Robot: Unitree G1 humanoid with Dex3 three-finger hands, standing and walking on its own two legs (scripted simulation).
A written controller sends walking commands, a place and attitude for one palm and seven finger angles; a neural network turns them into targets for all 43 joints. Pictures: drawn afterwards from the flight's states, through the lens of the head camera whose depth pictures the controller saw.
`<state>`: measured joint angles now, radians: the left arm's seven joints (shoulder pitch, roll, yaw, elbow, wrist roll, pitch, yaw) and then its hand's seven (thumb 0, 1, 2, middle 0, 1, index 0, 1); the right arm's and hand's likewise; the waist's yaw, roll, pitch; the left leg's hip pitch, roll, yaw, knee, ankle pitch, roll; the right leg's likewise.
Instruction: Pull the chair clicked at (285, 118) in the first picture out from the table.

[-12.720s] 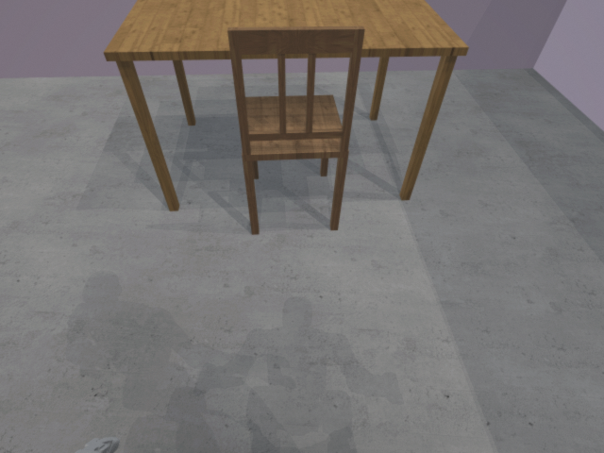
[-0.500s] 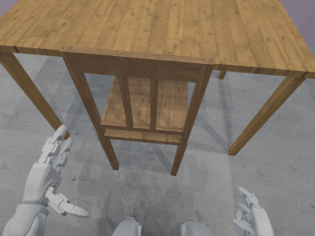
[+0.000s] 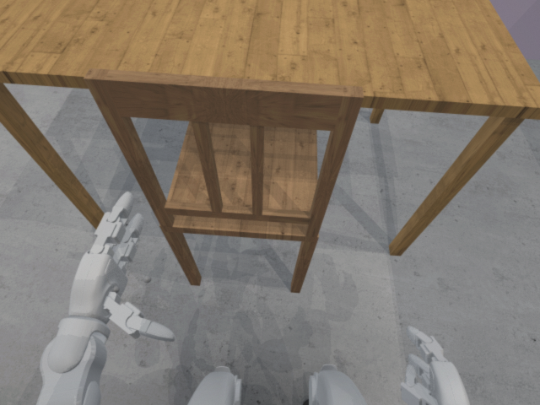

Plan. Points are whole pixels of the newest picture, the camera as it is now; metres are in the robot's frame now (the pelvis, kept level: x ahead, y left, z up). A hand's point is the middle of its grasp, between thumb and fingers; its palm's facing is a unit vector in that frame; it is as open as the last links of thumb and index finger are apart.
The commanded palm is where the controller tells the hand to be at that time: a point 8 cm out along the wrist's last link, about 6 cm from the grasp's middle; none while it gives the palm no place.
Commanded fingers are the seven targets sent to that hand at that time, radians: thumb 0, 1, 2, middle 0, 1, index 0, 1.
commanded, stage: aim the fingers beside a spindle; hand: left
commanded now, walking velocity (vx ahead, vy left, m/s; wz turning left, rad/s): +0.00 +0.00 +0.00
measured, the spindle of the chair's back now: (210, 170) +0.51 +0.13 -0.03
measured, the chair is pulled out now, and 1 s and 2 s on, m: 0.00 0.00 0.00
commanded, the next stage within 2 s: push the fingers through the gap in 1.64 s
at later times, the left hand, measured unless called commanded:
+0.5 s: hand (174, 251) +0.33 +0.16 +0.01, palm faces -0.06 -1.00 -0.02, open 16.9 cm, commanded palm +0.32 +0.21 +0.02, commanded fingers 0.00 -0.50 0.30 -0.06 -0.08 -0.06 -0.08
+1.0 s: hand (205, 233) +0.37 +0.12 -0.01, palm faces -0.07 -1.00 -0.03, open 16.9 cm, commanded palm +0.35 +0.18 +0.00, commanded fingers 0.00 -0.50 0.30 -0.06 -0.08 -0.06 -0.08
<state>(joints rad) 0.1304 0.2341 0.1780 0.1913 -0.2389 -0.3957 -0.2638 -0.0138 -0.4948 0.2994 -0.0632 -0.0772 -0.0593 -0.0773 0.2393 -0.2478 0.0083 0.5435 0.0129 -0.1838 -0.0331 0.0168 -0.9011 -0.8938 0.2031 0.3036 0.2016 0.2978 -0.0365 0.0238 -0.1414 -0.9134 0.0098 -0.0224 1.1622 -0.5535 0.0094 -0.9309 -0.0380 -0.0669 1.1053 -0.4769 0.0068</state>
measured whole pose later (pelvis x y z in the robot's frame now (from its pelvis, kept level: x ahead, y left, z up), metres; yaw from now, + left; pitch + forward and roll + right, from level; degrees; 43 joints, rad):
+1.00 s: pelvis -0.01 +0.00 -0.03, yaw +0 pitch +23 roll -1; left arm -0.31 0.17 0.11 0.56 -0.12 -0.47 -0.10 -0.01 -0.50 0.30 -0.06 -0.08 -0.06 -0.08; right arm 0.22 -0.25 0.00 0.59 -0.01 -0.05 0.01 0.01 -0.90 -0.89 0.20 0.30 0.20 0.30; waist -0.07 0.02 -0.15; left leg -1.10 0.01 -0.01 1.28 -0.58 0.01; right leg -1.13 -0.04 -0.05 1.24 -0.51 0.01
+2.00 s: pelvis -0.01 +0.00 -0.03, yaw +0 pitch +23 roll -1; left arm -0.41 0.20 0.14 0.65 -0.11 -0.48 -0.09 -0.01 -0.50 0.30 -0.06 -0.08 -0.06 -0.08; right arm 0.21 -0.25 0.00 0.59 -0.01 -0.04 0.00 0.01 -0.90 -0.89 0.20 0.30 0.20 0.30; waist -0.08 0.03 -0.15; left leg -1.13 0.01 -0.01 1.30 -0.58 0.01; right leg -1.16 -0.04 -0.05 1.26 -0.50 0.00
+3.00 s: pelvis -0.01 +0.00 -0.04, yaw -2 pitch +27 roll -2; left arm -0.81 0.32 0.31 1.06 -0.05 -0.53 -0.09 -0.01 -0.50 0.30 -0.06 -0.08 -0.06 -0.08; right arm 0.29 -0.26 0.01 0.62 -0.05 0.05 0.03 0.01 -0.90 -0.89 0.20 0.30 0.20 0.30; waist -0.16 0.04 -0.14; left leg -1.21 0.02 -0.01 1.31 -0.58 0.01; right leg -1.24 -0.03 -0.05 1.25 -0.49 0.01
